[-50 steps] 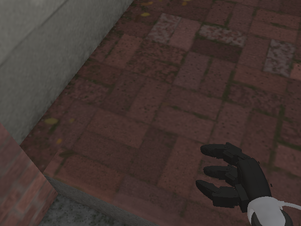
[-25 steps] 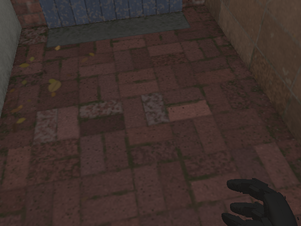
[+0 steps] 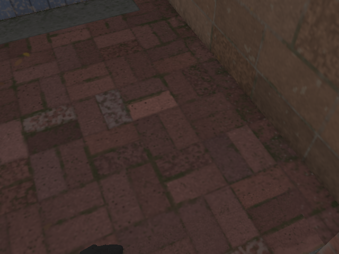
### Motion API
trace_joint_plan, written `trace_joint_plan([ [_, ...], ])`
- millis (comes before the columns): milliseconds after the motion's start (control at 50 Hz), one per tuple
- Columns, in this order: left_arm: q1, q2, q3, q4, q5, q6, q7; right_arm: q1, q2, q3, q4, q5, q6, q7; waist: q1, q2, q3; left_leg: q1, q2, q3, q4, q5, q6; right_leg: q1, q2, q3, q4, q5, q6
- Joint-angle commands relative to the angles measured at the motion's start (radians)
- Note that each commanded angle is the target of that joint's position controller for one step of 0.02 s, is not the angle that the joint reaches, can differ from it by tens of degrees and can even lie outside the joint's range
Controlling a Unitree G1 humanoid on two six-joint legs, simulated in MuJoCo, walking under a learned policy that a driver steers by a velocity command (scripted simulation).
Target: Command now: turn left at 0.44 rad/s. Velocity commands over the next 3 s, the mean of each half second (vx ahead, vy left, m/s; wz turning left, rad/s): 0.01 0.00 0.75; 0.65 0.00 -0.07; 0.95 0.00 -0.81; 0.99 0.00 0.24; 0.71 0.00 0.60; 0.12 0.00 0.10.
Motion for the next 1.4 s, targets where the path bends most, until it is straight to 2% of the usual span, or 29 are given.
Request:
trace_joint_plan([
  [20, -0.033, 0.142, 0.068, -0.127, -0.002, -0.005, 0.024, -0.066, -0.073, -0.028, -0.067, 0.004, -0.034, -0.009, 0.099, -0.220, -0.082, -0.262, -0.021, -0.031, 0.252, -0.104, -0.015, 0.196, -0.244, 0.315, -0.289, -0.198, -0.148],
  [100, -0.087, 0.117, 0.045, -0.174, 0.027, -0.028, 0.063, -0.003, -0.120, -0.055, -0.061, 0.015, 0.003, -0.028, 0.043, -0.139, -0.131, -0.427, -0.006, -0.151, 1.210, -0.249, -0.148, 0.107, -0.358, 0.243, -0.247, 0.234, -0.225],
  [220, -0.056, 0.177, 0.083, -0.097, -0.006, -0.017, 0.081, -0.120, -0.036, 0.011, -0.155, -0.012, 0.026, 0.019, 0.057, -0.117, -0.087, -0.285, 0.055, -0.012, 0.456, -0.134, -0.091, 0.181, -0.217, -0.025, -0.208, 0.085, -0.157],
  [300, -0.028, 0.193, 0.112, -0.033, -0.033, -0.008, 0.043, -0.035, -0.095, -0.029, -0.101, 0.010, 0.036, 0.043, 0.061, -0.036, -0.102, 0.004, 0.000, 0.102, 0.012, -0.048, 0.031, 0.097, -0.246, -0.080, -0.091, -0.053, -0.109],
  [320, 0.002, 0.147, 0.107, -0.010, -0.027, -0.009, 0.029, -0.020, -0.127, -0.045, -0.089, -0.009, 0.028, 0.041, 0.072, 0.101, -0.065, 0.066, -0.035, 0.049, -0.011, 0.049, 0.049, 0.000, -0.193, -0.136, 0.090, -0.126, -0.061],
  [340, -0.044, 0.129, 0.105, -0.042, -0.022, 0.000, 0.030, 0.018, -0.226, -0.076, -0.122, -0.025, 0.024, 0.034, 0.044, 0.338, -0.025, 0.158, 0.148, -0.317, -0.051, 0.463, 0.166, -0.271, -0.096, -0.162, 0.439, -0.360, 0.067],
  [360, -0.126, 0.123, 0.103, -0.097, -0.025, -0.004, 0.043, 0.012, -0.311, -0.094, -0.197, -0.043, -0.002, 0.030, -0.003, 0.386, -0.106, 0.140, 0.289, -0.735, -0.237, 0.236, 0.346, -0.396, 0.038, 0.024, 0.732, -0.429, 0.137],
  [400, -0.154, 0.116, 0.102, -0.070, -0.048, -0.043, 0.032, -0.080, -0.266, -0.082, -0.205, -0.034, -0.020, 0.012, 0.024, 0.223, -0.030, 0.084, 0.270, -0.727, -0.339, -0.349, 0.342, -0.518, 0.009, 0.174, 0.902, -0.247, 0.129],
  [440, -0.134, 0.141, 0.106, -0.063, -0.020, -0.050, 0.025, -0.166, -0.213, -0.064, -0.227, -0.022, 0.006, -0.008, 0.068, 0.135, 0.014, 0.020, 0.181, -0.618, -0.249, -0.277, 0.303, -0.510, 0.032, 0.165, 0.924, -0.092, 0.150],
  [500, -0.037, 0.114, 0.084, -0.062, 0.010, -0.068, -0.012, -0.187, -0.206, -0.056, -0.241, -0.017, 0.042, -0.024, 0.128, 0.147, -0.086, -0.025, 0.083, -0.503, -0.224, -0.325, 0.276, -0.403, 0.070, 0.095, 0.825, -0.093, 0.119],
  [640, 0.256, 0.180, 0.102, 0.103, 0.001, -0.069, 0.010, -0.266, -0.104, 0.009, -0.208, -0.004, -0.046, 0.007, 0.198, 0.249, -0.087, -0.092, 0.132, -0.347, -0.228, -0.293, 0.215, 0.084, -0.035, 0.011, -0.041, 0.049, -0.043],
  [680, 0.317, 0.147, 0.097, 0.172, 0.025, -0.083, -0.019, -0.253, -0.025, 0.038, -0.193, -0.004, -0.067, 0.035, 0.180, 0.015, -0.083, -0.125, 0.017, -0.166, 0.174, -0.071, 0.186, 0.190, 0.004, 0.009, -0.158, 0.100, -0.054],
  [720, 0.412, 0.208, 0.092, 0.148, 0.037, -0.114, -0.052, -0.196, 0.057, 0.052, -0.231, 0.016, -0.119, 0.065, 0.125, -0.312, -0.066, -0.636, -0.135, -0.110, 0.906, -0.081, 0.028, 0.382, -0.247, 0.816, -0.371, -0.190, -0.271],
  [760, 0.279, 0.257, 0.104, 0.111, 0.040, -0.113, -0.028, -0.358, -0.046, 0.045, -0.261, 0.040, -0.164, 0.091, 0.142, -0.137, 0.049, -0.902, -0.052, -0.157, 1.242, 0.085, -0.033, 0.316, -0.316, 0.936, -0.466, -0.503, -0.354],
  [860, 0.559, 0.062, 0.040, 0.243, 0.021, -0.095, -0.015, -0.538, 0.111, 0.123, -0.333, -0.019, -0.168, 0.112, 0.185, -0.063, 0.063, -1.157, -0.010, -0.070, 1.726, 0.061, -0.004, 0.350, -0.174, 0.639, -0.352, -0.187, -0.308],
  [920, 0.599, 0.088, 0.054, 0.284, -0.004, -0.084, 0.007, -0.622, 0.140, 0.158, -0.404, -0.009, -0.177, 0.117, 0.181, -0.048, 0.117, -1.427, 0.080, -0.105, 1.803, -0.145, 0.007, 0.371, -0.205, 0.644, -0.344, -0.224, -0.244],
  [960, 0.519, 0.118, 0.068, 0.259, -0.020, -0.070, 0.017, -0.748, 0.126, 0.181, -0.469, -0.015, -0.172, 0.102, 0.168, -0.040, 0.122, -1.150, 0.114, -0.022, 1.418, -0.075, -0.028, -0.009, -0.141, 0.575, -0.532, -0.270, -0.243],
  [980, 0.469, 0.156, 0.079, 0.252, -0.039, -0.072, 0.032, -0.772, 0.147, 0.206, -0.506, -0.057, -0.174, 0.095, 0.138, -0.046, 0.083, -0.780, 0.125, 0.070, 1.216, -0.114, -0.017, -0.293, -0.150, 0.547, -0.730, -0.248, -0.253],
  [1020, 0.447, 0.184, 0.076, 0.280, -0.041, -0.095, 0.031, -0.675, 0.072, 0.149, -0.493, -0.040, -0.180, 0.070, 0.053, -0.151, -0.074, -0.138, 0.048, 0.209, 0.943, -0.155, -0.010, -0.378, -0.101, 0.361, -0.768, 0.349, -0.225],
  [1060, 0.404, 0.371, 0.118, 0.308, 0.003, -0.133, 0.005, -0.221, -0.154, 0.018, -0.396, 0.026, -0.163, 0.022, -0.192, -0.351, -0.342, 0.118, -0.051, 0.078, 0.745, -0.408, 0.029, 0.032, -0.117, 0.300, -0.292, 1.517, -0.152],
  [1080, 0.306, 0.420, 0.150, 0.283, 0.012, -0.116, 0.017, 0.024, -0.255, -0.040, -0.320, 0.049, -0.147, 0.016, -0.316, -0.336, -0.441, 0.294, 0.012, -0.171, 0.550, -0.508, 0.074, 0.035, -0.119, 0.321, 0.069, 1.546, -0.121],
  [1100, 0.177, 0.310, 0.126, 0.201, 0.041, -0.153, -0.003, 0.272, -0.381, -0.073, -0.194, 0.024, -0.138, 0.032, -0.321, 0.099, -0.551, 0.557, 0.101, -0.494, 0.311, -0.681, 0.113, -0.154, -0.040, 0.368, 0.457, 0.897, -0.174],
  [1120, 0.185, 0.055, 0.086, 0.092, -0.006, -0.184, -0.034, 0.170, -0.348, -0.052, -0.127, -0.042, -0.128, 0.026, -0.134, 0.674, -0.536, 0.507, 0.341, -1.202, -0.285, -0.966, 0.187, -0.470, 0.200, 0.438, 0.968, 0.150, -0.191],
  [1140, 0.109, -0.028, 0.065, 0.056, -0.013, -0.198, -0.078, 0.016, -0.174, -0.013, -0.120, -0.028, -0.123, 0.024, -0.051, 0.458, -0.322, 0.320, 0.442, -1.304, -0.415, -0.881, 0.196, -0.660, 0.162, 0.431, 1.375, 0.206, -0.188],
  [1180, 0.048, -0.057, 0.025, -0.046, -0.035, -0.130, -0.088, -0.125, 0.114, 0.055, 0.018, -0.027, -0.125, 0.035, 0.102, 0.141, 0.015, -0.052, 0.405, -0.718, -0.200, -0.536, 0.158, -0.725, 0.051, 0.260, 1.524, 0.118, -0.172],
  [1220, 0.207, -0.024, 0.024, -0.014, -0.076, -0.060, -0.096, -0.194, 0.163, 0.059, 0.075, -0.061, -0.117, 0.050, 0.217, 0.090, 0.072, -0.222, 0.309, -0.220, -0.078, -0.237, 0.038, -0.610, -0.020, 0.238, 1.402, 0.083, -0.153],
  [1260, 0.226, 0.033, 0.037, -0.024, -0.105, -0.019, -0.081, -0.191, 0.058, 0.027, 0.118, -0.049, -0.117, 0.064, 0.239, 0.116, 0.129, -0.289, 0.309, -0.049, -0.222, -0.221, 0.055, -0.565, -0.053, 0.215, 1.252, -0.120, -0.109],
  [1340, 0.076, 0.167, 0.084, -0.090, -0.039, 0.002, -0.046, -0.134, -0.083, 0.002, 0.143, -0.030, -0.153, 0.029, 0.217, 0.008, 0.168, -0.074, 0.233, 0.181, -0.406, -0.007, 0.041, -0.643, -0.090, 0.136, 0.908, 0.170, -0.092],
  [1400, -0.037, 0.195, 0.103, -0.115, -0.058, 0.000, -0.065, -0.023, -0.198, -0.015, 0.153, -0.034, -0.173, 0.008, 0.155, -0.062, 0.069, 0.145, 0.198, 0.271, -0.485, 0.084, 0.057, -0.444, -0.083, 0.017, 0.548, 0.283, -0.097],
])
Next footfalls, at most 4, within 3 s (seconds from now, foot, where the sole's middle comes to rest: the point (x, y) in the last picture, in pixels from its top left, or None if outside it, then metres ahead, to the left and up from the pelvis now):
0.32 left None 0.01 0.13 -0.76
0.68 right None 0.14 -0.08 -0.76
1.08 left None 0.29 0.32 -0.58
1.56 right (146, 176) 0.70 0.06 -0.58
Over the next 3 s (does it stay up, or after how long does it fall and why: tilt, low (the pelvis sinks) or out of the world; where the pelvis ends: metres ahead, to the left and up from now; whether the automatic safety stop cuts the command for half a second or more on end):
stays up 1.42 0.25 0.20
